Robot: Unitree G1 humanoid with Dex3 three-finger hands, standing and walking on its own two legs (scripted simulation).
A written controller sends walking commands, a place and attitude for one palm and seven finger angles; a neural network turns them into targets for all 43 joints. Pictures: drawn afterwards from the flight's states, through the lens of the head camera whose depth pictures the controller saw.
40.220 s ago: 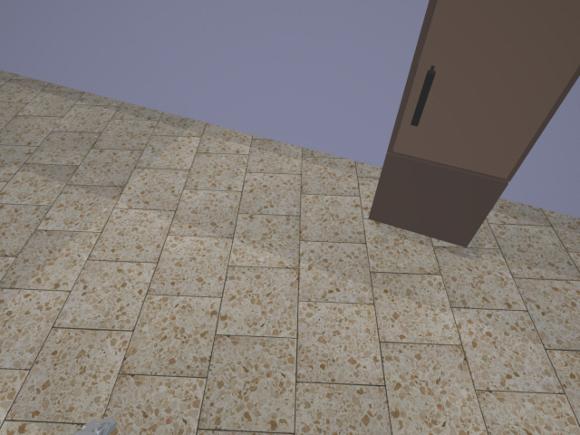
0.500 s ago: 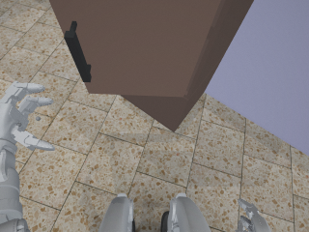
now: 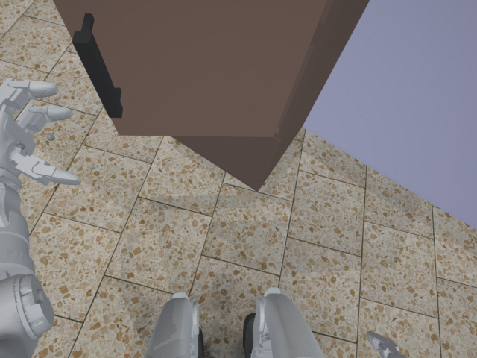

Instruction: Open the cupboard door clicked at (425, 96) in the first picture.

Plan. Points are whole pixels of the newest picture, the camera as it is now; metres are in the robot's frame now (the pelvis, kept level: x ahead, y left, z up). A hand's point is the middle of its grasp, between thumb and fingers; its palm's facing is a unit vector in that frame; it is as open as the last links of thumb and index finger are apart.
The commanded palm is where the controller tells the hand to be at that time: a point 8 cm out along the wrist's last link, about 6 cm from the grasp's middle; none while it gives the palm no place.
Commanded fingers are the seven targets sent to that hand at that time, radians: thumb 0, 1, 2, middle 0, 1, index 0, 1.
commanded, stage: move the hooked fingers beside the handle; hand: left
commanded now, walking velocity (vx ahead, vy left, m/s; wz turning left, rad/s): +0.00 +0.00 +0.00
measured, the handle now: (103, 71) +0.58 +0.24 +0.03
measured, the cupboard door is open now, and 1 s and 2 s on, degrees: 36 36 36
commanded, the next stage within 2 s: slide the fingers in behind the handle in 1.32 s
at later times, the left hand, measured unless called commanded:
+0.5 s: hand (66, 96) +0.52 +0.28 +0.04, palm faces +0.04 -1.00 -0.03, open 14.0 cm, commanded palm +0.51 +0.31 +0.03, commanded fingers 0.00 -0.50 0.30 -0.30 -1.20 -0.30 -1.20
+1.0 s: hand (65, 93) +0.53 +0.29 +0.03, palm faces +0.05 -1.00 -0.02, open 14.0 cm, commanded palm +0.52 +0.31 +0.03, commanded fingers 0.00 -0.50 0.30 -0.30 -1.20 -0.30 -1.20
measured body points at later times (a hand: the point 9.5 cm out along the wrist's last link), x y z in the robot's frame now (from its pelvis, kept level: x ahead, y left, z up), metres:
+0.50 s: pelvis -0.01 +0.00 -0.02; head +0.18 +0.04 +0.39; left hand +0.51 +0.33 +0.04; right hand +0.02 -0.28 -0.11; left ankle +0.02 +0.08 -0.61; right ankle +0.04 -0.12 -0.61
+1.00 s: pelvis +0.01 +0.00 -0.01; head +0.21 +0.05 +0.39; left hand +0.52 +0.34 +0.03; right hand +0.02 -0.27 -0.11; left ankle +0.02 +0.08 -0.61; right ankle +0.04 -0.12 -0.61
